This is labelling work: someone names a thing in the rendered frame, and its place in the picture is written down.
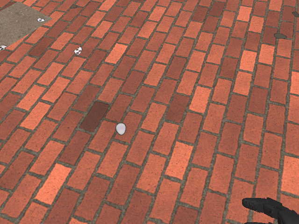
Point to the right robot hand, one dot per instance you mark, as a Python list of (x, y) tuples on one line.
[(272, 208)]

